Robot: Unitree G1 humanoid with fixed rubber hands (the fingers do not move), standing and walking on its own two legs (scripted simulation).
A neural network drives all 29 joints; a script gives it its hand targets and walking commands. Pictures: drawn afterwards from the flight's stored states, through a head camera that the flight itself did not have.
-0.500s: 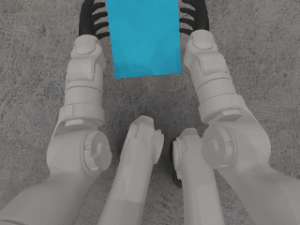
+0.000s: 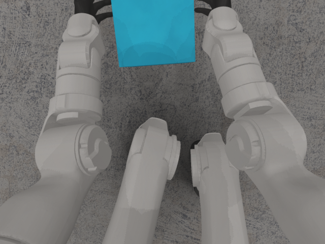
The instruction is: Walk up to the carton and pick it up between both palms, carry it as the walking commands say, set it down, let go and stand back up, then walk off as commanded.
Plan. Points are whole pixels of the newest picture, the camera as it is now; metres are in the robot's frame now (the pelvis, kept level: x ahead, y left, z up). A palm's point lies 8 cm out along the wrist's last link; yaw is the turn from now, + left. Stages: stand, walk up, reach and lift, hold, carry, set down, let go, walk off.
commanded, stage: set down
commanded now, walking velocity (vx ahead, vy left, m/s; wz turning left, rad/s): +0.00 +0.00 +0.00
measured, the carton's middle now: (154, 6) +0.56 +0.15 -0.25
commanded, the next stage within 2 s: none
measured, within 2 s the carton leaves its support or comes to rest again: rests again in 1.08 s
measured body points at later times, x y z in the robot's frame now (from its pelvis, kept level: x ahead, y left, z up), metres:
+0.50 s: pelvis +0.01 -0.01 -0.02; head +0.37 +0.05 +0.22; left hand +0.50 +0.27 -0.21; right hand +0.57 +0.02 -0.20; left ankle +0.12 +0.11 -0.38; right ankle +0.10 -0.11 -0.38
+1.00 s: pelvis +0.00 +0.00 -0.04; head +0.37 +0.06 +0.20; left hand +0.50 +0.26 -0.23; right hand +0.56 +0.02 -0.23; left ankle +0.12 +0.11 -0.38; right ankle +0.09 -0.10 -0.38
